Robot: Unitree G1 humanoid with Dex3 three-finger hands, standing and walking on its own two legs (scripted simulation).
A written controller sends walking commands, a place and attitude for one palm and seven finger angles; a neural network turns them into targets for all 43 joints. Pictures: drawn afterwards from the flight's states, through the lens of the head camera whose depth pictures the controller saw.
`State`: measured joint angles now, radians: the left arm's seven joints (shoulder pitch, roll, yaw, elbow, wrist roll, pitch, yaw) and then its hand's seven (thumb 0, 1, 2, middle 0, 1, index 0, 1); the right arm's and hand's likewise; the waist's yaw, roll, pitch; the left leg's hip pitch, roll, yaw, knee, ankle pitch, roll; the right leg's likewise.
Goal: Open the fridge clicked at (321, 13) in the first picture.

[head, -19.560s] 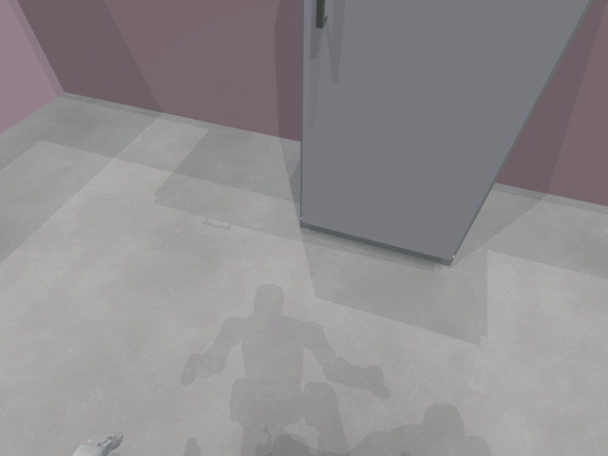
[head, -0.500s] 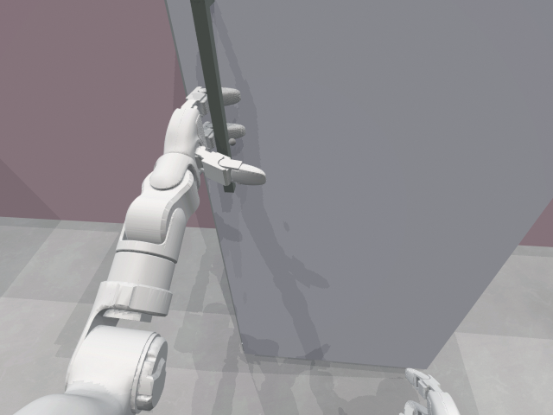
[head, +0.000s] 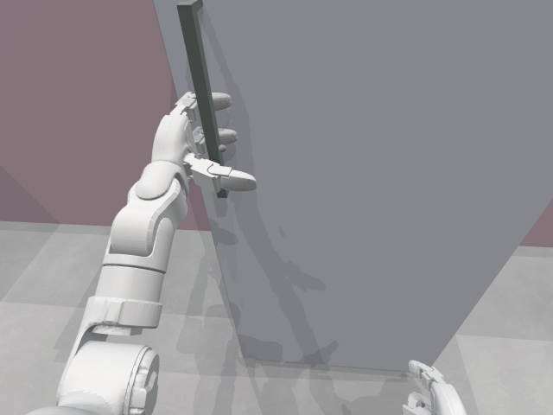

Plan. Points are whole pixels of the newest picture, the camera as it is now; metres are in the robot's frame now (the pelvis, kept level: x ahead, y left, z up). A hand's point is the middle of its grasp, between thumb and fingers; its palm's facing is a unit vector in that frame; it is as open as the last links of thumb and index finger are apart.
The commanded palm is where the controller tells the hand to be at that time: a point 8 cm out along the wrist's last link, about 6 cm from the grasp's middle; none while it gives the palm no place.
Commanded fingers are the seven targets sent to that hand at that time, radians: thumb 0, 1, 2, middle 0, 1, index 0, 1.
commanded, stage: grip the handle and tug to test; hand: left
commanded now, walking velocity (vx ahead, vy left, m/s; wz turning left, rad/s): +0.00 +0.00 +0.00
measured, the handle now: (211, 112) +0.46 +0.11 +0.25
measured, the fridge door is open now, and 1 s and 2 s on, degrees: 0 0 16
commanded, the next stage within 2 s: pull the door a little, standing still in 1.30 s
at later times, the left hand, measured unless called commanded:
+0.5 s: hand (221, 147) +0.39 +0.09 +0.23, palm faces -0.05 -1.00 +0.00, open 7.0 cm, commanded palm +0.36 +0.14 +0.23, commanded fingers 0.00 0.90 0.90 -0.45 -1.40 -0.45 -1.40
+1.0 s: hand (221, 147) +0.39 +0.09 +0.23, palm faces -0.05 -1.00 +0.00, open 5.8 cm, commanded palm +0.35 +0.14 +0.23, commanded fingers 0.00 0.90 0.90 -0.45 -1.40 -0.45 -1.40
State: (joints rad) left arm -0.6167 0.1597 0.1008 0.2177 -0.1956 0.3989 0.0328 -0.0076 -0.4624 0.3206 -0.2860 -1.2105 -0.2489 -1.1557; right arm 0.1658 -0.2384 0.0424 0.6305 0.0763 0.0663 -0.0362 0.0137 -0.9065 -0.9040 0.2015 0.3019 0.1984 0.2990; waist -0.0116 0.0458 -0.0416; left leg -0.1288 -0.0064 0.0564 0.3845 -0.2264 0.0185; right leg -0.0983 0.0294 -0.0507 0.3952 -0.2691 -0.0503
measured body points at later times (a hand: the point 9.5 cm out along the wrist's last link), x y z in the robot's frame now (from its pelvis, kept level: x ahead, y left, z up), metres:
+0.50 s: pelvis +0.01 +0.01 +0.00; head -0.02 -0.01 +0.45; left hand +0.39 +0.14 +0.23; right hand +0.18 -0.22 -0.09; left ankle -0.01 +0.11 -0.74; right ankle -0.03 -0.08 -0.74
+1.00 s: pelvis +0.01 +0.01 +0.00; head -0.02 -0.01 +0.45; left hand +0.39 +0.14 +0.23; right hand +0.17 -0.22 -0.10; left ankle -0.01 +0.11 -0.74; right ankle -0.03 -0.08 -0.74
